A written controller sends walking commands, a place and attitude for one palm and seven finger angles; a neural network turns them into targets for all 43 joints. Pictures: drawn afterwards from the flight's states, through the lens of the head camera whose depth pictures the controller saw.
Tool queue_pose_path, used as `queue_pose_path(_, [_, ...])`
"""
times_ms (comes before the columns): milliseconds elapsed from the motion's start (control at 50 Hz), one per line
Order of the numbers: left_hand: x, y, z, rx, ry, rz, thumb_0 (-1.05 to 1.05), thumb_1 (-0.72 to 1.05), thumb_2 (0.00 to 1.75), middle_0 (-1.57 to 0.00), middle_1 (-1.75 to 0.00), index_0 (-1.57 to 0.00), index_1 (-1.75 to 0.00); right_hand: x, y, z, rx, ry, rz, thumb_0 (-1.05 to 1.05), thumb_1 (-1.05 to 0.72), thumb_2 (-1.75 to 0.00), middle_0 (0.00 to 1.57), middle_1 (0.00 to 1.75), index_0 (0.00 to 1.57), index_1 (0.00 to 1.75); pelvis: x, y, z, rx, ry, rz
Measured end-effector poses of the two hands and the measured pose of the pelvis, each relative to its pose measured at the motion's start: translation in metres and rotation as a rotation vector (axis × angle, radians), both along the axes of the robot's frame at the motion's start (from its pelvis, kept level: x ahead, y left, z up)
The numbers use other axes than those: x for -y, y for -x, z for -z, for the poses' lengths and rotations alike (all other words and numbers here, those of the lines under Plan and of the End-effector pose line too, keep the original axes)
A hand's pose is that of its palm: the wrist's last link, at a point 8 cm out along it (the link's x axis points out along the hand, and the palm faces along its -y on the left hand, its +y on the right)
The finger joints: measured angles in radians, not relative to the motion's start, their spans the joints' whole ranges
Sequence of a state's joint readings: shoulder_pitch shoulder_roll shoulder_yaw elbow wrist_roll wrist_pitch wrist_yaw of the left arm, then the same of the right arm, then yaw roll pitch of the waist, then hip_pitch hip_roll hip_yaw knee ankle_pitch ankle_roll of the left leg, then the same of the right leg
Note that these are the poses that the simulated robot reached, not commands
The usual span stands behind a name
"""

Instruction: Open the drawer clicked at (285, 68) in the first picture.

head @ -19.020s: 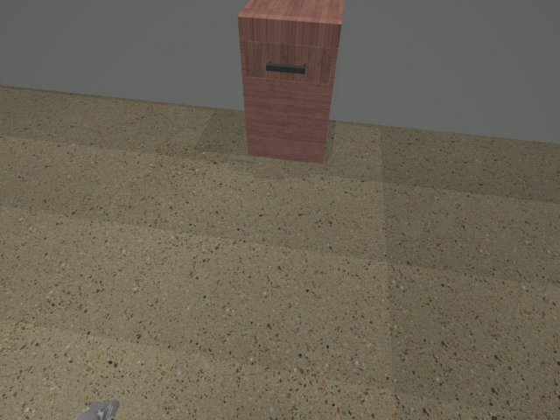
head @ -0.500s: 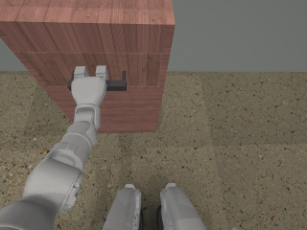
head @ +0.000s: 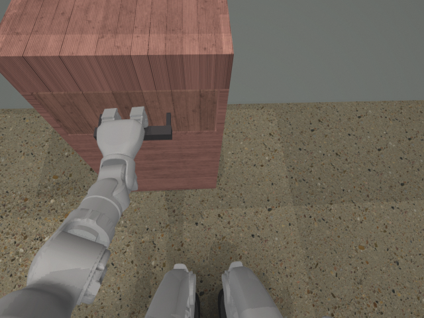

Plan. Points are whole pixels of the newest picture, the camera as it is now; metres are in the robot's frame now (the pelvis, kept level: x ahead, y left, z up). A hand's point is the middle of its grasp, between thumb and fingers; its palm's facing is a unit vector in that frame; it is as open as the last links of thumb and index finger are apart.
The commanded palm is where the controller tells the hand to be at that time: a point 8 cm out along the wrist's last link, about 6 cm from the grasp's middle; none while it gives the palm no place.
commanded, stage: lift the fingers back up to retry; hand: left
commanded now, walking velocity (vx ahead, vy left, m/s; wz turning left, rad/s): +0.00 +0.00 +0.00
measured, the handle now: (134, 125) +0.54 +0.17 -0.08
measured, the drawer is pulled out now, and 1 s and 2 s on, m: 0.00 0.00 0.00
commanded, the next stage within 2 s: re-aim the fingers above the handle in 0.42 s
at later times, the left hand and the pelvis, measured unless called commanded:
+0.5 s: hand (128, 151) +0.44 +0.16 -0.03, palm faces -0.16 -0.09 -0.98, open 13.8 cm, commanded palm +0.43 +0.16 +0.04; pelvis +0.05 -0.01 +0.05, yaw +0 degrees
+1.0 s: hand (138, 146) +0.44 +0.14 -0.01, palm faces -0.08 -0.07 -0.99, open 13.8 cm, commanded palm +0.43 +0.15 +0.04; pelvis +0.03 -0.01 +0.05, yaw +0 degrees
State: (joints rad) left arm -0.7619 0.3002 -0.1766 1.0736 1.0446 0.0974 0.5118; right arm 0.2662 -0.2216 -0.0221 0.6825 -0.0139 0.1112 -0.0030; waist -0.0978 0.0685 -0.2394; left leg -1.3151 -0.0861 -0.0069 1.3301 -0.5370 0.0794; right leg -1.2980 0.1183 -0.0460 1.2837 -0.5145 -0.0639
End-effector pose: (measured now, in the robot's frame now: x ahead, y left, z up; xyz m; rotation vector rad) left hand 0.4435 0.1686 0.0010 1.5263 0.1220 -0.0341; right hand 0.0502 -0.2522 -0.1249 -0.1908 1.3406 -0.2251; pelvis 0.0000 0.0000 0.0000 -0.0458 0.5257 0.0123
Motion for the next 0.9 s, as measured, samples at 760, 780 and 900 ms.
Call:
queue_pose_path(760, [0.013,0.011,-0.034,0.109,0.018,0.011,0.00,-0.48,0.30,-0.32,-1.20,-0.32,-1.20,0.010,-0.075,-0.032,0.061,-0.028,-0.027,0.00,-0.91,-0.90,0.20,0.30,0.20,0.30,0.007,-0.038,-0.036,0.054,-0.020,0.006])
queue_pose_path(780, [0.012,0.011,-0.033,0.101,0.009,-0.003,0.00,-0.48,0.30,-0.32,-1.20,-0.32,-1.20,0.008,-0.072,-0.032,0.057,-0.035,-0.023,0.00,-0.91,-0.90,0.20,0.30,0.20,0.30,0.008,-0.037,-0.037,0.056,-0.022,0.009])
queue_pose_path(900, [0.012,0.014,-0.035,0.025,-0.014,-0.020,0.00,-0.48,0.30,-0.32,-1.20,-0.32,-1.20,-0.001,-0.051,-0.035,0.036,-0.062,0.007,0.00,-0.91,-0.90,0.20,0.30,0.20,0.30,0.009,-0.033,-0.043,0.072,-0.024,0.007])
